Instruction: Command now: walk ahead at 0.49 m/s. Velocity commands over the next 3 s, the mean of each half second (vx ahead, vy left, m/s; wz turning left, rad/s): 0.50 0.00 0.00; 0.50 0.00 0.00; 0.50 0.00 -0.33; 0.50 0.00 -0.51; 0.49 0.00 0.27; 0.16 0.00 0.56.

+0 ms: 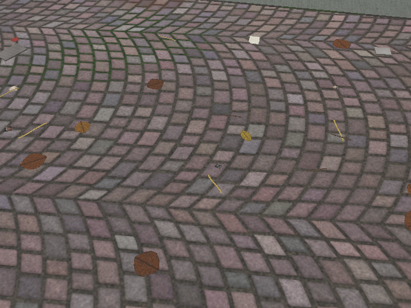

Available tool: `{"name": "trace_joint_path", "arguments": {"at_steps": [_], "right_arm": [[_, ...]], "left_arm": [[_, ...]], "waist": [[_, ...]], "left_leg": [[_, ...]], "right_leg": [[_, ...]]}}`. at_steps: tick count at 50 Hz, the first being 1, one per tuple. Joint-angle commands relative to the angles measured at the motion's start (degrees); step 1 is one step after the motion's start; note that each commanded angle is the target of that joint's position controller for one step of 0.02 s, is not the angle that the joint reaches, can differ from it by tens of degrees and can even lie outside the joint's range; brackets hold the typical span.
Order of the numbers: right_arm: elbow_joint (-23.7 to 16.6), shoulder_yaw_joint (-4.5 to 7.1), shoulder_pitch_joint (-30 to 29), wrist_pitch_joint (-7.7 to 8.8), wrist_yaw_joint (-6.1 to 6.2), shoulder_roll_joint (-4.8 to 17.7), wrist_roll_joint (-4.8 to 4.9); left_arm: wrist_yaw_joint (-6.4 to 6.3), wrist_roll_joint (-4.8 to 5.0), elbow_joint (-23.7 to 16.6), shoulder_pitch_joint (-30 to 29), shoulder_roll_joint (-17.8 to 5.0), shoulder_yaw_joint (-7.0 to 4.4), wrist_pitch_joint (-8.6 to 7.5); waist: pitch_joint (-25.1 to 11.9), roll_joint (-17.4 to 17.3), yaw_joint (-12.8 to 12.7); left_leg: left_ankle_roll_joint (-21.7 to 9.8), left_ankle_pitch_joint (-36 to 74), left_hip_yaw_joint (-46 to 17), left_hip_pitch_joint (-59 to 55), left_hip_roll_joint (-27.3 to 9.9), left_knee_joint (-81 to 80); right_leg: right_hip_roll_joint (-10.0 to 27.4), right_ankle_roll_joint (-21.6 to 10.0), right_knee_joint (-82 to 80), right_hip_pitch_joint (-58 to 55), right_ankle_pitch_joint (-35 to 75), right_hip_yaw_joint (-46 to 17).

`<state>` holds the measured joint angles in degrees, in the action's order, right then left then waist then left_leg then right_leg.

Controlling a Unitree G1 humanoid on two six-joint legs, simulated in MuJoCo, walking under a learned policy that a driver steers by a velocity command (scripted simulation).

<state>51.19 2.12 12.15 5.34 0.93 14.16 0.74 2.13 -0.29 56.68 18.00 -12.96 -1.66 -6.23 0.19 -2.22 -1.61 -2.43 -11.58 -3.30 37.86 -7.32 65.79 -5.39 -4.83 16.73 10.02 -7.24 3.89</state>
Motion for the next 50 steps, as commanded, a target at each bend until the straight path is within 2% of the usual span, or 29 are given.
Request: {"name": "trace_joint_path", "arguments": {"at_steps": [1,6,9,11,13,14,15,16,17,18,19,20,21,22,23,26,28,32,36,38,41,42,43,44,45,46,47,48,50], "right_arm": [[-2.44,0.84,2.0,-0.23,0.41,2.8,-0.79],[-5.53,0.35,-9.3,0.49,-0.57,1.72,-0.04],[-7.41,0.14,-13.95,0.76,-1.63,2.05,0.44],[-8.51,0.24,-15.09,1.21,-2.41,2.8,0.53],[-8.23,0.87,-11.78,1.7,-2.8,4.38,0.5],[-6.73,1.83,-6.19,1.85,-2.7,6.02,0.38],[-3.6,3.44,4.48,1.96,-2.32,9.33,0.32],[-1.87,4.94,14.4,1.83,-1.96,15.45,-0.91],[-0.86,4.76,17.0,1.4,-2.23,14.73,-0.55],[-1.45,3.26,13.83,1.5,-2.29,10.04,-0.32],[-2.77,2.48,8.38,1.4,-2.17,7.81,-0.3],[-3.46,1.67,3.48,1.32,-2.59,5.67,-0.63],[-3.78,1.52,1.27,1.57,-2.7,5.26,-0.94],[-3.36,1.08,0.96,1.72,-3.15,3.56,-1.07],[-2.6,1.28,1.56,1.77,-3.16,4.15,-1.0],[-0.91,1.85,4.22,1.91,-2.44,6.27,-1.07],[0.06,1.94,6.36,1.44,-1.76,6.57,-0.95],[1.39,1.93,9.33,0.9,-0.91,7.28,-0.47],[3.65,2.17,13.18,0.26,-0.67,7.74,-0.02],[4.45,2.43,13.77,-0.27,-0.39,8.0,0.15],[4.49,2.97,12.01,-0.99,-0.09,9.16,0.28],[4.22,3.03,10.69,-1.28,-0.07,9.44,0.24],[3.8,2.54,9.94,-1.55,-0.1,8.25,-0.07],[2.28,1.61,10.43,-1.47,-0.1,6.56,-1.05],[2.64,-0.6,18.0,-0.12,-0.91,-1.68,-0.7],[3.13,0.7,14.31,1.27,-1.13,4.32,0.69],[1.09,1.58,8.76,2.08,-1.25,7.49,1.9],[0.28,1.77,4.63,2.04,-0.73,7.76,1.37],[0.29,2.23,5.91,1.0,-0.27,5.99,0.31]], "left_arm": [[-1.09,0.09,-3.04,-2.2,-7.34,-1.13,-1.05],[-2.04,1.18,-1.61,3.77,-9.35,-1.51,-0.16],[-2.12,1.52,-0.34,6.62,-9.47,-1.65,0.6],[-2.27,1.51,0.09,7.13,-9.76,-1.9,1.19],[-2.38,1.51,-0.08,5.82,-10.64,-2.23,1.8],[-2.38,1.36,-0.45,4.47,-10.59,-2.13,2.09],[-2.33,0.72,-1.1,3.88,-8.86,-1.45,2.21],[-2.09,0.11,-2.66,7.27,-4.21,0.13,1.46],[-1.73,0.92,-2.0,10.35,-0.79,1.28,-0.06],[-1.49,2.28,-2.59,6.37,-7.7,-0.41,-1.19],[-1.46,2.99,-4.36,1.29,-9.53,-0.9,-1.64],[-1.91,2.05,-4.77,-2.1,-9.02,-1.14,-1.32],[-2.16,1.51,-4.9,-1.02,-7.9,-1.39,-0.68],[-2.18,1.04,-4.39,-0.18,-7.01,-1.44,0.09],[-2.15,1.16,-4.03,1.69,-5.34,-1.34,0.79],[-2.48,0.94,-5.39,-2.38,-5.13,-1.62,1.84],[-2.46,0.49,-6.97,-6.89,-4.9,-1.77,1.79],[-1.85,0.77,-9.2,-14.99,-3.68,-1.41,1.27],[-0.93,1.3,-11.33,-21.4,-3.74,-1.09,0.89],[-0.21,1.47,-12.55,-23.39,-4.08,-1.05,0.49],[0.45,1.48,-12.43,-20.27,-6.0,-1.78,-0.09],[0.31,1.38,-11.07,-15.28,-7.43,-2.64,-0.18],[-0.05,1.33,-7.88,-5.4,-10.07,-4.14,-0.13],[-0.66,0.66,-5.66,5.59,-14.71,-5.43,0.03],[-0.27,0.5,-4.41,8.6,-17.41,-5.84,0.29],[-0.24,0.93,-4.89,7.22,-11.98,-4.3,0.15],[-0.44,1.09,-5.9,1.89,-9.76,-3.59,-0.02],[-0.28,0.83,-7.02,-3.54,-7.99,-2.84,-0.02],[0.02,-0.22,-7.15,-7.05,-5.91,-2.26,-0.46]], "waist": [[3.07,4.22,2.64],[3.21,4.35,-1.51],[4.53,4.78,-3.04],[4.66,5.17,-2.68],[2.79,6.34,-0.13],[-0.43,6.4,3.19],[-7.25,5.03,7.6],[-17.06,-4.73,8.75],[-22.85,-15.55,7.85],[-17.18,-10.0,8.0],[-10.59,-6.49,6.58],[-5.51,-0.07,4.71],[-4.32,-2.54,2.42],[-2.76,-2.15,1.52],[-3.03,-3.28,0.33],[-0.18,-0.59,0.38],[0.83,-0.19,1.38],[2.49,-0.95,3.7],[4.72,-1.2,5.7],[5.42,-1.4,5.62],[2.93,-2.76,2.8],[-0.23,-3.37,-0.15],[-5.97,-2.47,-4.5],[-14.7,4.47,-7.64],[-21.92,19.73,-3.35],[-19.82,13.82,-5.19],[-11.7,11.19,-4.14],[-6.37,4.47,-2.16],[-3.72,5.86,1.64]], "left_leg": [[1.52,9.22,0.03,1.22,-2.42,-8.15],[1.98,17.95,2.5,-0.38,0.65,-27.3],[1.51,15.24,2.52,0.53,1.55,-32.43],[0.17,11.05,2.49,-0.01,2.13,-34.9],[-1.47,6.89,3.81,-6.31,3.85,-37.13],[-2.71,6.15,5.46,-14.44,5.82,-38.46],[-4.89,7.38,4.26,-29.15,5.05,-37.71],[-11.89,5.62,-15.21,-52.28,-9.18,-37.66],[-17.4,-2.08,-37.51,-62.14,-16.73,-46.77],[-14.63,-4.79,-34.4,-57.49,-14.9,-48.31],[-12.36,-1.05,-25.29,-49.31,-13.03,-48.97],[-10.21,4.79,-18.02,-40.12,-9.59,-51.37],[-10.45,7.88,-14.57,-35.3,-8.62,-53.16],[-9.63,13.3,-10.97,-31.47,-6.38,-54.31],[-10.36,13.02,-9.24,-30.27,-5.97,-55.68],[-11.26,17.89,-5.76,-29.2,-5.64,-57.98],[-10.81,18.46,-4.22,-30.96,-5.31,-58.6],[-8.96,15.52,-0.65,-31.99,-3.57,-59.73],[-8.75,13.66,-0.47,-37.81,-5.47,-58.54],[-8.34,15.03,-0.85,-41.36,-7.17,-56.63],[-6.92,26.37,-0.49,-43.63,-7.99,-51.09],[-6.0,36.01,0.83,-42.83,-6.69,-45.36],[-4.44,39.87,3.06,-38.76,-3.49,-34.18],[-2.25,23.4,5.76,-25.65,0.44,-15.27],[1.02,-17.39,3.15,-3.0,11.23,3.74],[-0.36,-20.97,-4.66,3.21,8.7,10.82],[-1.42,-15.94,-3.35,6.58,5.73,11.4],[-1.77,-10.11,-1.43,3.74,2.4,8.5],[-1.27,-4.71,-1.74,-2.58,-0.97,3.67]], "right_leg": [[15.85,-10.08,-11.81,6.11,4.83,-11.69],[15.53,-7.43,-10.75,-0.99,4.85,-9.31],[17.72,-7.18,-8.32,-6.97,4.01,-10.02],[19.5,-6.54,-5.85,-10.56,5.03,-10.86],[20.06,-5.42,-1.52,-11.93,12.37,-10.92],[18.16,-4.23,5.1,-11.22,22.07,-9.12],[14.66,-2.5,17.82,-6.16,25.79,-6.25],[7.95,1.2,40.49,13.51,10.14,-1.74],[1.31,2.66,54.8,28.87,-23.18,-5.91],[5.14,1.28,60.68,34.45,-22.41,-11.31],[8.28,0.43,60.23,35.5,-17.35,-9.61],[10.81,0.32,56.47,32.73,-12.28,-8.12],[12.64,0.71,52.96,29.72,-9.04,-8.41],[13.5,0.97,51.11,26.35,-7.74,-8.34],[13.33,1.56,49.78,25.09,-6.53,-7.77],[14.0,2.98,44.15,29.15,-1.79,-7.27],[13.93,3.7,37.59,32.33,3.42,-7.02],[12.08,3.7,24.04,30.34,12.77,-5.12],[10.7,3.05,17.08,30.89,12.25,-4.32],[10.49,1.99,14.95,31.46,9.41,-4.58],[8.24,-0.17,12.75,23.7,3.45,-2.78],[6.12,-1.24,11.99,15.77,2.94,-0.9],[5.09,-2.91,11.98,2.29,4.03,-0.39],[16.04,-6.8,12.94,-16.26,4.8,-13.21],[27.97,-15.54,5.39,-34.15,-7.33,-40.87],[26.75,-13.25,1.13,-32.04,-12.68,-44.29],[25.32,-10.62,0.09,-24.24,-10.1,-35.75],[22.61,-8.25,-1.69,-14.32,-3.34,-28.15],[20.08,-8.45,-4.98,-3.62,3.53,-21.49]]}}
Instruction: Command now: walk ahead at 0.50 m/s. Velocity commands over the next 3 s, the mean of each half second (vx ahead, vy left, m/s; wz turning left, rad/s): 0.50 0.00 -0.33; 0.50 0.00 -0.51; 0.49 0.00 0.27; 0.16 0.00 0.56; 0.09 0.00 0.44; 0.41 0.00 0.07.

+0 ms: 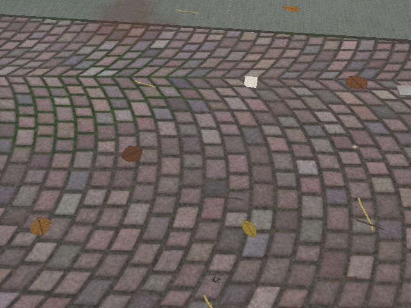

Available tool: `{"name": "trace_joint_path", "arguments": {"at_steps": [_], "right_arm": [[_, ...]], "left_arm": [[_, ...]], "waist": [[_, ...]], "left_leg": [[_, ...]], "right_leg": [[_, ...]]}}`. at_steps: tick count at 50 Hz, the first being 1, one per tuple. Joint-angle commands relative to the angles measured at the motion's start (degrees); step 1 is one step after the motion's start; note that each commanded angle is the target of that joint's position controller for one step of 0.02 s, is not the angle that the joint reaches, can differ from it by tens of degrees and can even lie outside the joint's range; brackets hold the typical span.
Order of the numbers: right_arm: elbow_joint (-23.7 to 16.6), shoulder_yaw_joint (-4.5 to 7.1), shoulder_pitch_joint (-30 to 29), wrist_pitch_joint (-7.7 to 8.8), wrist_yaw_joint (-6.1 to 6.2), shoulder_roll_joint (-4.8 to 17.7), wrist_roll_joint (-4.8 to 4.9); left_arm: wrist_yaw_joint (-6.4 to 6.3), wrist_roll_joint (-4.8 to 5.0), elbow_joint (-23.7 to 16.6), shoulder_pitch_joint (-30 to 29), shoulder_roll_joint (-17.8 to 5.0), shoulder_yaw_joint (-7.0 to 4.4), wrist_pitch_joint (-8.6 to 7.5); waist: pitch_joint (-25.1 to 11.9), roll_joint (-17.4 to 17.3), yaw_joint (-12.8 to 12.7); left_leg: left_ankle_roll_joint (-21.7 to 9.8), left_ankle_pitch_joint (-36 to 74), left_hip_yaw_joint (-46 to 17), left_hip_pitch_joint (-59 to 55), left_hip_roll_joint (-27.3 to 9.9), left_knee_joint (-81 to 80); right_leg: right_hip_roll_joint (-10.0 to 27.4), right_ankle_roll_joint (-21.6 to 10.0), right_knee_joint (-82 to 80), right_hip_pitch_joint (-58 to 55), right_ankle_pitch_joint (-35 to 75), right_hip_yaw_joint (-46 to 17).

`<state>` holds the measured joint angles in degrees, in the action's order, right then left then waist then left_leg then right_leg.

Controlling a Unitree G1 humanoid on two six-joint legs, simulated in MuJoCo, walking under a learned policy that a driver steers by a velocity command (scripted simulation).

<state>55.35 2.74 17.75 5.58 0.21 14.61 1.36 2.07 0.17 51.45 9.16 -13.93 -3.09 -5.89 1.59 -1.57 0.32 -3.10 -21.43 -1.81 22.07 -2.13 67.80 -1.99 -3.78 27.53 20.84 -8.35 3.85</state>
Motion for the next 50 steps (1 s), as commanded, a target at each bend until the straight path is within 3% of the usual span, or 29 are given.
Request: {"name": "trace_joint_path", "arguments": {"at_steps": [1,4,6,10,15,18,19,20,21,22,23,24,25,26,27,29,32,37,40,43,45,46,47,48,49,50], "right_arm": [[-3.52,1.65,1.53,0.03,0.45,4.38,-0.26],[-5.22,1.75,-2.13,-0.83,0.97,3.48,-1.16],[-7.1,2.0,-7.49,-0.64,1.11,3.93,-1.56],[-9.34,1.69,-15.71,0.01,0.47,2.7,-1.19],[-12.15,1.15,-23.95,1.13,-0.93,3.04,-0.35],[-12.41,1.78,-21.96,2.02,-1.4,5.59,-0.18],[-11.62,2.26,-18.58,2.25,-1.28,6.65,-0.24],[-9.64,3.36,-11.34,2.44,-0.88,8.7,-0.59],[-8.16,4.42,-1.08,2.65,-0.36,12.28,-1.59],[-7.16,5.55,4.43,1.93,-0.28,17.16,-2.16],[-7.34,4.27,3.97,1.7,-0.43,12.08,-1.8],[-8.55,2.99,-0.17,1.7,-0.38,7.44,-1.53],[-8.99,2.38,-3.78,1.49,-0.4,5.88,-1.57],[-8.78,1.98,-6.43,1.3,-0.55,4.56,-1.73],[-8.54,1.67,-7.74,1.3,-0.57,3.8,-2.14],[-7.69,2.1,-7.92,1.56,-0.58,4.55,-2.07],[-6.56,2.9,-6.89,1.85,-0.09,6.52,-2.06],[-5.77,3.54,-5.15,1.1,0.62,8.81,-1.79],[-4.96,3.92,-2.38,0.32,0.8,10.17,-1.14],[-4.23,4.39,-0.9,-0.78,0.71,11.49,-0.29],[-4.54,4.82,-1.82,-1.49,0.83,13.14,0.2],[-4.12,4.78,-1.57,-1.87,0.82,13.41,0.48],[-3.7,4.1,-1.39,-2.08,0.81,12.27,0.38],[-4.49,2.71,-0.29,-1.72,0.56,9.18,-1.3],[-6.24,0.32,4.8,-0.01,-0.41,2.42,-1.35],[-5.79,1.66,-0.43,1.85,-1.06,8.21,1.44]], "left_arm": [[0.22,-0.63,-1.34,2.08,-4.16,-0.67,-0.88],[-0.55,-0.09,0.08,5.04,-7.28,-1.29,-0.93],[-1.41,0.1,0.79,7.64,-7.68,-1.45,-0.51],[-2.36,0.59,1.54,11.44,-8.28,-1.59,0.22],[-2.88,1.28,2.87,15.81,-8.26,-1.86,1.19],[-3.42,1.36,2.4,14.55,-9.53,-2.66,1.9],[-3.44,1.37,1.96,13.5,-9.5,-2.78,2.13],[-3.34,1.18,1.18,12.4,-8.28,-2.42,2.2],[-3.1,0.43,-0.85,10.66,-5.55,-1.44,2.12],[-2.97,1.02,-2.43,17.61,0.77,0.25,1.13],[-2.93,2.33,-2.01,18.22,-3.66,-0.48,0.59],[-3.04,2.82,-2.64,13.72,-8.41,-1.76,0.66],[-3.21,2.52,-3.1,10.84,-8.32,-2.02,1.02],[-3.26,1.85,-3.64,9.15,-7.49,-2.25,1.37],[-3.08,1.59,-3.83,9.36,-6.34,-2.56,2.02],[-2.66,1.82,-4.73,9.57,-3.76,-2.29,3.21],[-2.51,1.43,-6.94,6.23,-3.64,-2.45,4.16],[-0.79,1.15,-9.91,-1.92,-3.14,-1.87,3.74],[0.22,1.09,-12.48,-7.78,-3.01,-1.43,3.76],[1.05,1.2,-14.73,-10.58,-3.9,-1.56,3.99],[1.26,1.07,-15.19,-8.2,-5.64,-2.42,4.22],[1.14,0.86,-14.05,-3.28,-6.75,-3.27,4.27],[0.61,0.97,-10.84,7.04,-9.23,-4.98,4.25],[-0.73,0.93,-8.33,16.87,-14.3,-6.69,4.53],[-0.97,1.23,-8.67,15.07,-19.22,-6.7,3.99],[-0.72,0.36,-9.36,16.03,-13.97,-4.98,3.41]], "waist": [[-4.58,5.87,0.53],[-1.26,4.65,0.8],[0.08,3.5,-0.44],[0.68,4.62,-2.73],[2.15,5.8,-5.1],[1.11,7.5,-2.69],[-0.39,7.99,-0.7],[-4.73,7.18,2.65],[-13.45,2.53,7.02],[-21.95,-14.1,4.59],[-22.83,-15.16,4.57],[-14.31,-8.94,4.79],[-9.43,-4.6,3.51],[-5.7,-3.23,2.23],[-3.69,-4.09,0.68],[-2.03,-4.93,-0.41],[-0.71,-2.37,-0.63],[0.95,-1.56,1.63],[2.83,-1.18,3.66],[3.73,-1.88,3.66],[1.05,-3.67,1.19],[-2.12,-3.78,-1.92],[-7.23,-2.21,-7.25],[-13.33,6.07,-10.37],[-20.16,18.43,-4.0],[-21.96,9.16,-7.77]], "left_leg": [[-0.42,6.11,-3.07,11.39,-6.47,-0.16],[1.55,9.57,-1.74,14.08,-6.95,-7.22],[3.04,15.16,-1.58,17.79,-6.48,-14.92],[3.85,25.63,-0.79,15.68,-3.39,-29.48],[3.86,25.0,-0.84,12.98,-0.9,-38.43],[2.83,20.48,-1.44,6.54,-0.17,-41.7],[2.06,18.87,-0.67,1.35,0.42,-42.7],[0.45,18.06,-0.3,-9.1,0.47,-43.52],[-3.11,16.45,-7.94,-25.4,-7.97,-41.6],[-11.29,10.87,-31.06,-46.25,-22.21,-45.04],[-12.75,1.72,-40.58,-45.5,-23.69,-49.37],[-9.75,1.34,-31.42,-37.86,-21.13,-50.26],[-7.75,5.53,-23.12,-29.68,-18.54,-51.48],[-6.93,9.59,-17.89,-22.94,-16.27,-53.57],[-6.18,11.57,-13.32,-18.5,-14.44,-55.69],[-7.05,15.59,-8.19,-14.28,-13.98,-58.52],[-7.85,21.52,-2.43,-14.65,-14.36,-60.2],[-6.16,23.75,6.87,-16.67,-12.96,-60.87],[-5.56,23.43,9.52,-20.53,-14.11,-60.14],[-4.31,28.09,11.33,-25.7,-15.74,-56.81],[-3.17,45.96,13.38,-27.13,-15.74,-49.62],[-2.73,54.54,14.19,-25.84,-15.09,-42.03],[-1.33,55.17,15.58,-20.59,-12.85,-30.6],[1.21,33.49,15.99,-4.55,-10.13,-12.2],[3.96,-10.91,9.74,16.9,1.11,8.22],[2.64,-11.1,-1.22,21.05,-0.33,13.3]], "right_leg": [[15.45,-9.49,-17.37,-12.34,4.88,-18.89],[14.85,-11.4,-20.25,-9.37,9.07,-16.64],[14.02,-10.86,-20.71,-11.31,10.16,-15.61],[11.46,-8.33,-19.97,-12.35,8.61,-13.25],[12.86,-8.0,-15.68,-16.31,6.2,-16.14],[14.55,-6.64,-11.27,-17.7,7.37,-19.42],[13.87,-5.93,-8.26,-17.12,10.41,-19.59],[10.73,-4.46,-0.93,-14.86,14.98,-18.09],[6.32,-2.51,15.1,-6.17,8.52,-14.87],[-2.23,1.37,35.01,15.23,-18.05,-7.86],[0.88,1.37,45.14,22.7,-25.22,-12.35],[3.56,0.95,47.42,25.18,-20.8,-12.68],[6.16,1.12,46.46,23.37,-15.86,-11.04],[7.6,1.3,43.75,21.34,-12.69,-10.6],[9.08,1.16,41.68,18.81,-10.46,-10.66],[10.17,1.56,39.52,16.68,-8.62,-9.65],[10.4,2.22,34.47,20.06,-2.99,-10.03],[9.52,2.19,19.76,18.8,9.32,-6.73],[8.8,1.56,14.02,19.02,9.12,-4.03],[7.55,-0.2,10.68,18.58,3.11,-1.76],[4.13,-2.33,9.76,11.98,-2.75,1.57],[1.43,-3.84,7.88,3.58,-3.96,2.86],[-1.28,-5.9,3.62,-11.63,0.53,3.03],[8.21,-9.36,3.18,-30.67,2.35,-11.37],[24.03,-20.01,-6.35,-44.79,-5.41,-43.38],[25.44,-18.48,-10.95,-42.49,-5.9,-45.11]]}}
Over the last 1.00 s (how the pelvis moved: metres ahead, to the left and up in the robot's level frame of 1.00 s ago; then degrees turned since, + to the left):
0.55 0.01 -0.01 -1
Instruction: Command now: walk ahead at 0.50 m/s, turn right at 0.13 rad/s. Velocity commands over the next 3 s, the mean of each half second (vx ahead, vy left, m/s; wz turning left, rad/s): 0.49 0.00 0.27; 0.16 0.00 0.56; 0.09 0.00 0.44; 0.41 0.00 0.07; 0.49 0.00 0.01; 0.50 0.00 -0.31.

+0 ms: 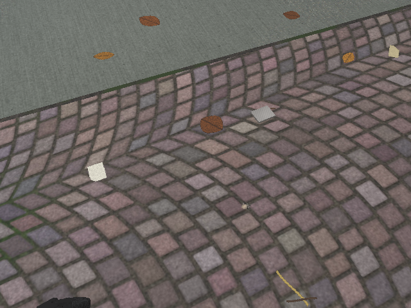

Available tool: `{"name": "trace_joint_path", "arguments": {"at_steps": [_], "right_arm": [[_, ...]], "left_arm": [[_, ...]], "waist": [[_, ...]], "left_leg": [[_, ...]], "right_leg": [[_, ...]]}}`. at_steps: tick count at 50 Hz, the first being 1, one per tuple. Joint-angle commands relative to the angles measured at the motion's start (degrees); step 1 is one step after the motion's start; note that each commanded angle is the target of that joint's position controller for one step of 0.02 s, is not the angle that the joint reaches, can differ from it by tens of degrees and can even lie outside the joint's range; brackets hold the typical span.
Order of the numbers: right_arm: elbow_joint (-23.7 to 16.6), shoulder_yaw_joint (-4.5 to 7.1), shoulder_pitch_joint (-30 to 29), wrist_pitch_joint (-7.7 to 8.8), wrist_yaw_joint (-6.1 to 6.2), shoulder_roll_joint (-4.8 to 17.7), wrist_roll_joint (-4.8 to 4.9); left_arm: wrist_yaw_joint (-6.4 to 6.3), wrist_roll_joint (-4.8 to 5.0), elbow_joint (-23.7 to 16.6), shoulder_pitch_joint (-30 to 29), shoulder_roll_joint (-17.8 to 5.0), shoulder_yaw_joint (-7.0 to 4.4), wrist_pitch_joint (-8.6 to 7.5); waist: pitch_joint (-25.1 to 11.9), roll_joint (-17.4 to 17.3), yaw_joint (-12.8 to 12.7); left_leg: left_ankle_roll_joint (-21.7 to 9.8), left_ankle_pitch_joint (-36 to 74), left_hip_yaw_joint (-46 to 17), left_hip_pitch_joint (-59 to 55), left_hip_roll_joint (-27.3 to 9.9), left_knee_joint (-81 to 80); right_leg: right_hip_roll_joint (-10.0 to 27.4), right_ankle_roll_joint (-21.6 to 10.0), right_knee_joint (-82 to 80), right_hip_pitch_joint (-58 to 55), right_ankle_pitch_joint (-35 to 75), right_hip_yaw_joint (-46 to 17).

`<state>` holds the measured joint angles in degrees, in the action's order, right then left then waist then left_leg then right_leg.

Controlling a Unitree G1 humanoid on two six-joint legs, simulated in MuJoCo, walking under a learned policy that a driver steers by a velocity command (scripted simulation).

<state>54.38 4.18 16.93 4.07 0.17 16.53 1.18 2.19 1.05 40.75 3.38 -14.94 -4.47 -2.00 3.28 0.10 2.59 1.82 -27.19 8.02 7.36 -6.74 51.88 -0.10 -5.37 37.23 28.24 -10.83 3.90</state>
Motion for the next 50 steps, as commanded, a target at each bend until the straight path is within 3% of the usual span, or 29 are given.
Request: {"name": "trace_joint_path", "arguments": {"at_steps": [1,2,3,4,7,11,15,19,21,23,24,25,26,27,28,29,30,31,32,33,35,39,42,46,48,49,50], "right_arm": [[-6.14,0.68,-4.75,3.72,-1.17,7.56,3.28],[-5.97,0.52,-5.51,3.49,-0.72,6.54,2.34],[-4.96,0.91,-6.42,2.59,-0.17,6.49,0.75],[-4.3,1.04,-3.08,1.58,-0.26,5.86,0.86],[-3.25,1.08,-1.78,-0.65,-0.04,4.02,1.02],[-4.53,1.08,-5.95,-0.85,-0.16,2.71,0.43],[-6.6,0.29,-12.02,-0.45,-1.39,1.15,0.04],[-10.13,-0.56,-17.73,-0.38,-2.82,0.07,-0.04],[-11.93,-0.54,-18.93,-0.35,-3.75,0.31,0.1],[-12.77,0.28,-16.34,-0.56,-4.23,2.0,0.08],[-12.1,1.17,-11.37,-0.62,-4.25,3.7,0.02],[-10.47,2.64,-3.27,-0.5,-3.88,6.68,-0.02],[-9.34,4.17,3.81,-0.62,-2.65,10.35,-0.55],[-10.77,5.3,3.0,-1.04,-1.46,17.08,-1.63],[-12.1,4.11,4.11,-0.94,-1.62,14.79,-2.17],[-13.23,3.31,1.6,-1.0,-1.62,11.42,-2.15],[-13.42,2.87,-2.51,-0.74,-1.72,9.05,-0.57],[-14.07,2.2,-5.61,-0.86,-1.41,6.75,0.38],[-14.55,1.96,-6.75,-1.05,-1.16,6.4,-0.25],[-15.09,2.24,-7.61,-1.24,-1.04,7.51,-1.22],[-15.8,2.57,-8.8,-1.43,-0.78,8.21,-1.37],[-16.63,3.21,-8.07,-3.28,0.7,10.18,-0.3],[-17.53,2.97,-8.49,-4.75,1.38,9.55,-0.18],[-18.61,2.72,-8.55,-5.59,1.53,8.97,-0.3],[-19.74,2.26,-10.33,-5.82,1.77,7.94,0.12],[-20.34,1.45,-8.29,-5.78,1.82,5.28,-0.44],[-20.68,0.9,-2.66,-5.47,1.72,2.82,-0.73]], "left_arm": [[-0.7,-1.14,1.73,18.93,-10.28,-2.83,-1.18],[-0.55,-0.92,1.65,14.39,-8.53,-2.23,-1.75],[-0.5,-0.96,1.54,10.3,-5.12,-1.32,-2.2],[-0.62,-1.56,1.52,8.9,-5.29,-1.3,-2.7],[-0.96,-1.9,3.16,8.62,-5.37,-1.58,-4.36],[-2.23,-2.27,5.24,11.21,-5.51,-1.55,-4.66],[-3.05,-1.84,6.46,12.3,-6.3,-1.5,-4.57],[-3.46,-1.16,8.76,16.32,-7.07,-1.83,-3.28],[-3.7,-0.82,8.97,16.17,-7.81,-2.0,-2.27],[-4.33,-0.6,8.3,14.41,-9.67,-2.34,-1.29],[-4.75,-0.6,7.82,13.4,-10.52,-2.46,-0.65],[-4.99,-0.39,7.32,12.01,-11.1,-2.43,-0.33],[-5.0,-0.18,6.38,10.89,-11.28,-2.28,-0.95],[-3.96,-2.69,3.46,16.4,-2.31,0.32,-2.74],[-2.86,-1.28,3.65,16.89,-6.03,0.29,-4.87],[-2.5,0.89,2.07,10.74,-8.18,-0.36,-5.28],[-2.91,0.69,1.3,8.56,-7.36,-0.16,-5.11],[-3.7,-0.57,1.78,7.84,-7.76,-0.54,-4.38],[-4.22,-1.4,1.47,7.59,-8.25,-0.93,-3.36],[-4.31,-1.3,1.01,9.69,-7.95,-1.05,-2.35],[-4.58,-1.44,1.13,11.0,-6.35,-0.65,-1.46],[-4.87,-1.69,-0.1,7.75,-5.44,-0.08,-0.48],[-4.5,-1.25,-1.69,3.29,-6.01,-0.05,0.17],[-3.72,-1.03,-3.02,1.68,-7.2,-0.52,-0.66],[-3.38,-1.03,-2.24,5.29,-7.75,-1.06,-1.62],[-3.65,-1.88,-2.36,6.94,-10.83,-1.81,-1.78],[-4.17,-3.23,-3.35,4.83,-15.18,-2.62,-1.01]], "waist": [[-16.03,5.75,-9.86],[-11.33,1.85,-7.07],[-8.03,0.95,-5.31],[-7.43,5.15,-3.11],[-4.57,2.45,-1.38],[-1.7,2.36,-2.59],[0.81,2.33,-4.77],[3.01,1.85,-6.98],[2.71,2.52,-6.38],[-0.18,5.03,-3.7],[-3.1,6.3,-0.87],[-7.51,6.06,3.41],[-11.7,2.46,7.4],[-19.17,-16.41,0.78],[-32.64,-7.86,2.83],[-27.83,-3.95,3.89],[-17.7,-0.11,1.62],[-13.2,2.41,-0.42],[-9.4,1.82,-1.85],[-9.01,-0.95,-3.82],[-8.83,-1.48,-4.93],[-13.72,-4.27,-3.89],[-12.59,-6.38,-2.53],[-10.56,-9.45,-2.17],[-9.96,-9.71,-4.9],[-11.98,-5.05,-3.96],[-11.72,11.03,0.73]], "left_leg": [[-3.68,-1.79,-10.85,38.35,1.9,28.86],[-3.93,3.53,-11.09,35.93,-1.33,23.37],[-4.27,7.15,-11.4,33.1,-3.06,19.32],[-3.86,9.98,-12.6,28.86,-3.68,18.28],[-2.91,14.47,-13.73,27.84,-3.22,14.24],[-2.25,26.25,-15.54,34.18,-0.84,3.44],[-3.0,34.7,-11.19,33.33,0.46,-8.26],[-4.67,31.06,-7.91,37.32,1.31,-14.21],[-5.91,26.06,-5.17,36.38,2.77,-15.77],[-7.8,20.17,-1.08,29.37,6.72,-15.68],[-8.81,18.11,0.41,23.11,9.28,-15.47],[-10.39,21.89,0.02,12.04,11.29,-19.17],[-13.01,33.72,-6.93,-3.16,8.34,-24.14],[-25.56,59.14,-35.83,-27.59,-10.27,-21.02],[-30.64,61.36,-49.87,-32.88,-15.76,-26.08],[-26.83,60.86,-39.62,-28.4,-12.69,-26.03],[-23.45,57.17,-32.27,-18.39,-9.31,-27.39],[-21.33,51.93,-29.02,-10.31,-6.99,-29.54],[-21.18,54.85,-27.12,-1.3,-5.56,-31.61],[-22.24,55.93,-26.78,3.44,-5.51,-32.3],[-20.18,57.78,-22.79,8.3,-2.67,-32.22],[-16.59,52.82,-22.21,8.16,-0.32,-30.0],[-14.39,38.0,-25.45,9.13,0.73,-29.76],[-13.04,31.42,-32.5,5.85,0.67,-26.46],[-10.21,29.28,-33.44,6.58,3.08,-22.42],[-7.48,18.72,-30.72,11.27,5.94,-15.74],[-3.76,-6.33,-20.24,22.83,15.19,-4.16]], "right_leg": [[21.26,-13.59,-19.68,-43.5,1.84,-34.14],[18.7,-10.99,-20.09,-34.55,6.79,-26.06],[15.2,-8.13,-21.86,-28.67,8.59,-19.92],[15.62,-8.32,-23.84,-23.99,10.69,-17.05],[14.2,-7.55,-28.31,-19.46,12.99,-10.29],[13.08,-5.44,-29.87,-22.32,16.81,-2.72],[12.59,-3.21,-31.56,-24.26,16.29,2.99],[15.28,-2.83,-28.46,-33.41,22.84,5.63],[16.27,-2.32,-24.68,-36.46,32.0,7.09],[16.09,-1.01,-16.79,-37.16,53.45,8.49],[15.5,-0.1,-9.19,-36.43,62.54,8.71],[13.83,1.54,1.78,-32.97,62.42,8.94],[10.66,4.95,17.36,-22.07,46.67,8.9],[-2.37,10.48,43.78,5.41,-16.1,7.02],[-4.35,9.64,52.53,8.85,-27.29,-9.65],[-0.37,7.94,50.55,10.98,-23.51,-12.16],[2.02,7.42,43.76,12.99,-19.62,-10.33],[3.87,7.65,38.93,11.72,-17.47,-9.43],[4.17,7.82,37.13,7.07,-15.96,-8.76],[4.14,8.58,34.74,4.21,-15.93,-9.13],[3.67,9.65,25.32,1.85,-13.86,-7.78],[1.0,11.05,14.11,-0.47,-3.22,-7.62],[-0.26,11.03,8.15,-1.41,-0.8,-8.54],[-1.86,9.84,-1.58,-3.19,-3.4,-9.93],[-0.83,7.81,-14.61,-10.9,5.81,-9.31],[8.05,4.58,-15.97,-18.85,12.46,-15.42],[20.44,-3.98,-15.38,-26.06,31.12,-28.37]]}}
Over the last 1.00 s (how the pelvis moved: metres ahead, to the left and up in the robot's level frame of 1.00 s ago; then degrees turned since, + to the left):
0.49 -0.08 -0.02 -29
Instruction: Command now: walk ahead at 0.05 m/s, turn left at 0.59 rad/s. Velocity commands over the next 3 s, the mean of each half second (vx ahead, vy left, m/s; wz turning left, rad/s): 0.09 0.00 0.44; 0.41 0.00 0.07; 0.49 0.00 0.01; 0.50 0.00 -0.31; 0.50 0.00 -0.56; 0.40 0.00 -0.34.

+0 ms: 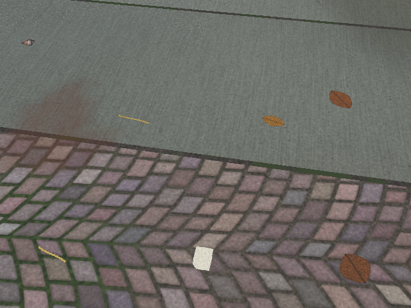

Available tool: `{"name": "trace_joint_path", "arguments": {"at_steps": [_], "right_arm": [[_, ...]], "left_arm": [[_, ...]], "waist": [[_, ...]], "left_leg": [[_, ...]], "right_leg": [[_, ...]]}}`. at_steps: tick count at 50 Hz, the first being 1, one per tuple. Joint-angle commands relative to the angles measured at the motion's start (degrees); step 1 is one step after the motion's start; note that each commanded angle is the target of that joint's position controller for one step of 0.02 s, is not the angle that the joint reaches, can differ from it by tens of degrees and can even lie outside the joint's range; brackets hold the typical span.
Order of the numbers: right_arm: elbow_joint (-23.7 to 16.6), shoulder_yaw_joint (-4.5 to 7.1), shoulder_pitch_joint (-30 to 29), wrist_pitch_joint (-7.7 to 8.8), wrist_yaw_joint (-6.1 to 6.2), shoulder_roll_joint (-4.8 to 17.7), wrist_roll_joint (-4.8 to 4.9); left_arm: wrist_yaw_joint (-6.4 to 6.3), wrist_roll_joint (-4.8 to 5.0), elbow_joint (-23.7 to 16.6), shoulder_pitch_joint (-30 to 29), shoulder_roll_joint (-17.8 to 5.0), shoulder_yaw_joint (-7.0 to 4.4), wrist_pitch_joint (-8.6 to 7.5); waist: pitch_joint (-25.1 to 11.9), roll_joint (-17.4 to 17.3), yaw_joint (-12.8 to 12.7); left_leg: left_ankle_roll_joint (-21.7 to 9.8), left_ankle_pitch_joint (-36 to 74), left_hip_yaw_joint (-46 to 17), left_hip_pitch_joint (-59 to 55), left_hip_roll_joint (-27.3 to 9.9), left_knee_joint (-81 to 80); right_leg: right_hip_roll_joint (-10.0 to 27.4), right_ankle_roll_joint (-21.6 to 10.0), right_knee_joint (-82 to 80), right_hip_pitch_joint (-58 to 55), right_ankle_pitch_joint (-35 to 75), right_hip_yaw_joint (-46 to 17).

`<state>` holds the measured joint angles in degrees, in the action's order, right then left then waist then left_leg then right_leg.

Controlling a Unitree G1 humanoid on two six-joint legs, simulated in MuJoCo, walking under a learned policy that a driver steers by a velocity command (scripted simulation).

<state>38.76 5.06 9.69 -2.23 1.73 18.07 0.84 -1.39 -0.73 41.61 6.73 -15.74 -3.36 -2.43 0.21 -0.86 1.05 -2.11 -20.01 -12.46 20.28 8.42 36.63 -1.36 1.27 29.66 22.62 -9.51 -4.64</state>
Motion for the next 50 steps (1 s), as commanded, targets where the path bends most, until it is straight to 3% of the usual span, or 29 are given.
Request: {"name": "trace_joint_path", "arguments": {"at_steps": [1,2,3,4,6,8,12,15,17,18,19,20,21,22,24,27,32,37,40,42,43,44,45,46,47,48,49,50], "right_arm": [[-5.54,1.09,4.37,1.55,-0.14,6.08,-0.76],[-4.45,2.29,4.33,1.45,-0.32,9.67,-0.31],[-3.43,2.68,3.86,0.71,-0.19,9.71,0.11],[-3.21,2.58,3.52,-0.16,0.01,8.66,0.24],[-4.33,1.68,2.19,-0.98,-0.35,5.42,0.58],[-6.03,1.07,-0.26,-0.98,-0.58,3.58,0.76],[-7.74,0.45,-2.02,-0.77,-1.46,2.68,0.09],[-7.31,0.82,-0.32,-0.91,-2.05,3.48,-0.09],[-5.23,0.85,3.99,-0.79,-2.51,2.62,-0.19],[-4.31,0.9,6.23,-0.64,-2.39,2.77,-0.27],[-4.06,1.43,9.77,-0.36,-1.63,6.08,-0.54],[-4.13,2.82,12.2,0.46,-1.96,13.1,-1.46],[-3.94,2.32,11.68,2.1,-2.07,11.12,-2.16],[-3.37,1.44,9.18,3.24,-1.86,8.87,-1.78],[-3.19,0.39,6.05,4.36,-1.29,6.01,-0.74],[-2.48,0.09,7.67,5.52,-0.94,4.96,-1.15],[-0.45,0.68,10.45,6.2,-1.0,6.46,-0.53],[2.07,1.18,13.49,5.84,-1.32,7.84,0.21],[2.99,1.45,13.65,5.41,-1.34,8.5,0.58],[3.05,1.29,12.16,4.98,-1.21,8.61,0.56],[3.07,0.54,12.57,4.93,-1.09,6.65,0.13],[1.08,-0.9,13.5,5.23,-0.89,2.89,-0.83],[0.1,-1.84,17.26,6.51,-0.77,-0.43,-0.27],[0.53,-0.48,13.55,7.34,-1.18,5.57,0.87],[-0.35,-0.15,9.53,7.81,-1.64,6.98,1.51],[-0.42,-0.37,7.46,8.0,-1.58,6.23,0.88],[-0.32,-0.21,6.46,7.78,-1.61,5.58,0.08],[-0.16,-0.24,7.63,7.37,-1.78,4.68,0.07]], "left_arm": [[-0.36,-2.04,-3.56,4.63,-12.32,-3.6,-0.25],[-0.43,-1.44,-4.58,3.61,-9.28,-2.81,-0.23],[-0.53,-0.78,-4.86,1.69,-7.28,-2.37,0.11],[-0.68,-0.1,-5.32,0.31,-6.42,-2.05,0.51],[-1.03,-0.14,-5.18,-0.3,-7.35,-2.17,1.3],[-1.4,-0.4,-4.87,0.91,-8.19,-2.66,1.92],[-1.15,0.26,-4.44,1.18,-10.3,-3.54,2.39],[-0.34,1.4,-3.69,1.27,-10.99,-3.61,2.35],[0.18,2.49,-3.02,0.95,-10.01,-3.11,2.45],[0.66,2.06,-1.97,2.6,-7.14,-2.1,2.26],[1.56,-0.14,-2.63,2.5,-1.93,-0.25,1.86],[1.25,0.28,-6.07,-1.84,-4.33,-0.89,1.09],[0.95,1.78,-6.27,-5.01,-8.96,-2.35,0.38],[1.09,2.43,-5.61,-3.72,-10.2,-3.02,0.12],[1.07,1.26,-2.88,-0.61,-9.43,-3.29,-0.33],[1.79,1.15,-1.56,0.03,-6.71,-2.73,-1.48],[2.56,1.41,-2.38,-4.3,-4.24,-1.42,-2.06],[3.82,1.97,-4.21,-8.34,-4.44,-0.62,-2.71],[4.36,2.14,-4.65,-7.15,-5.84,-0.71,-3.31],[4.0,1.78,-2.81,-0.29,-7.6,-1.7,-3.51],[3.44,1.62,-0.48,7.97,-10.14,-2.93,-3.57],[2.94,0.54,0.7,17.29,-14.69,-3.88,-3.54],[3.5,0.64,1.82,20.2,-17.09,-4.25,-3.49],[3.47,1.63,1.47,17.73,-11.78,-2.71,-3.49],[3.2,1.61,0.89,14.12,-9.76,-1.98,-3.24],[3.12,1.04,0.2,10.77,-8.75,-1.59,-2.98],[3.22,0.52,-0.23,8.56,-7.17,-1.05,-2.91],[3.14,0.04,-0.36,7.45,-6.86,-0.87,-3.08]], "waist": [[-10.18,17.32,0.23],[-9.24,11.37,-0.33],[-7.53,7.86,-0.09],[-6.2,6.88,0.01],[-4.18,8.0,-0.17],[-4.55,10.48,-1.59],[-7.26,12.36,-2.83],[-7.04,12.8,-2.34],[-7.14,10.88,-0.05],[-7.14,7.79,0.57],[-7.8,-5.08,0.65],[-4.19,-15.27,3.19],[-1.1,-10.58,4.8],[2.06,-11.24,2.49],[3.09,-9.9,0.56],[1.84,-6.41,0.23],[2.31,-5.9,2.17],[4.82,-5.13,3.83],[4.54,-5.83,2.47],[0.64,-5.6,-1.91],[-5.28,-3.68,-5.35],[-14.69,5.08,-7.95],[-19.21,20.02,-6.04],[-13.48,13.28,-7.12],[-6.98,9.9,-6.19],[-4.09,5.25,-4.74],[-1.31,4.16,-3.45],[-1.25,6.37,-1.86]], "left_leg": [[2.99,-20.39,3.92,16.01,-1.53,24.67],[4.2,-16.45,3.46,16.75,-4.08,31.97],[5.31,-12.46,4.47,17.14,-5.17,34.47],[6.21,-9.78,5.17,17.43,-5.99,35.4],[7.01,-5.54,8.27,15.86,-6.83,32.52],[7.38,-4.14,10.52,15.12,-7.5,26.33],[6.24,-3.54,12.51,6.25,-9.14,13.29],[4.15,-0.99,14.16,0.55,-8.09,3.36],[1.12,6.51,16.44,-9.84,-6.24,-9.33],[-0.33,6.88,14.39,-17.82,-6.72,-12.87],[-3.8,3.58,-2.34,-25.56,-18.84,-17.2],[-14.3,-9.13,-20.7,-21.52,-30.22,-23.93],[-16.12,-18.61,-22.84,-17.97,-29.46,-27.14],[-13.78,-20.58,-19.05,-16.42,-27.46,-27.75],[-10.18,-13.81,-11.73,-16.04,-23.34,-28.16],[-9.26,-1.96,-5.13,-16.85,-20.92,-29.25],[-9.29,6.57,0.71,-16.6,-20.44,-29.57],[-9.87,8.52,1.65,-16.9,-22.47,-28.07],[-8.85,12.64,0.96,-18.74,-23.88,-25.6],[-6.79,27.32,3.58,-17.88,-21.63,-17.38],[-4.87,33.09,7.13,-14.08,-18.14,-6.02],[-1.38,21.27,11.03,0.17,-13.05,14.32],[1.24,-12.44,8.31,17.27,-4.42,29.98],[0.98,-11.57,4.06,24.02,-7.99,36.56],[-0.01,-6.2,5.93,26.19,-11.05,36.59],[-0.22,-1.21,7.32,24.23,-13.38,34.06],[-0.12,2.27,7.62,22.52,-14.92,31.07],[0.21,4.51,7.46,19.41,-15.99,29.76]], "right_leg": [[28.17,-18.44,-9.37,-20.62,33.31,-29.55],[25.59,-18.03,-8.31,-19.5,30.75,-23.81],[21.19,-14.96,-7.43,-17.93,27.38,-16.6],[18.43,-12.93,-7.58,-16.62,23.83,-12.27],[15.46,-12.05,-9.31,-13.57,21.72,-6.27],[15.41,-12.72,-10.15,-15.17,21.21,-3.5],[17.36,-13.58,-9.83,-14.73,21.16,-0.86],[18.16,-13.13,-8.4,-14.18,17.69,-1.04],[16.46,-10.17,-6.8,-8.38,1.48,0.6],[14.03,-6.7,-3.96,-1.99,-8.79,2.99],[8.35,-1.03,10.92,8.59,-20.85,9.31],[2.42,0.6,21.71,21.97,-27.74,8.59],[4.98,-0.1,28.64,23.66,-24.1,2.86],[6.0,-1.09,29.9,24.93,-18.67,1.99],[7.13,-0.99,28.95,24.31,-9.79,1.71],[6.82,-0.46,26.02,22.32,0.66,2.8],[5.68,0.87,11.49,17.5,7.62,3.74],[4.85,-0.46,3.71,14.21,6.03,4.46],[4.15,-2.92,0.83,10.03,2.71,4.98],[1.44,-5.13,-2.26,-1.46,2.55,7.54],[2.2,-7.05,-2.05,-14.18,3.15,6.46],[14.78,-12.49,-2.42,-32.55,-0.69,-10.28],[23.48,-19.15,-11.56,-42.96,-14.01,-35.49],[22.61,-17.45,-14.17,-39.49,-20.73,-34.51],[21.05,-15.35,-14.5,-33.01,-18.07,-26.39],[18.63,-14.25,-15.39,-26.58,-12.59,-21.03],[16.37,-13.81,-17.09,-21.54,-7.16,-16.79],[15.53,-14.09,-18.53,-18.09,-3.59,-14.42]]}}
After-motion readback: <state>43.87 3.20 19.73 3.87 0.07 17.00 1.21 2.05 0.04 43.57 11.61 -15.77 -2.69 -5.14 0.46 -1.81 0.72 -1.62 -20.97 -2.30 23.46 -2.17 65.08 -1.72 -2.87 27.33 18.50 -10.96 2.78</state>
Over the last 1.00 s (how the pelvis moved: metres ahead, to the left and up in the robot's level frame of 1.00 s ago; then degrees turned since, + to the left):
0.44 0.06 0.01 31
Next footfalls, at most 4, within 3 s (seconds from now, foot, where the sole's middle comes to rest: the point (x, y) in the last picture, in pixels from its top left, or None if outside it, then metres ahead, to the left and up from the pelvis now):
0.38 left None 0.03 0.14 -0.77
0.86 right None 0.33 -0.05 -0.77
1.40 left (140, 270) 0.60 0.25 -0.77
1.94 right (196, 185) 0.93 0.06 -0.77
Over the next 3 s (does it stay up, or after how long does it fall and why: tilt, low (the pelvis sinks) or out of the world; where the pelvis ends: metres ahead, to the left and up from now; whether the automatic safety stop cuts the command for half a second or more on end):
stays up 1.28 0.04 0.00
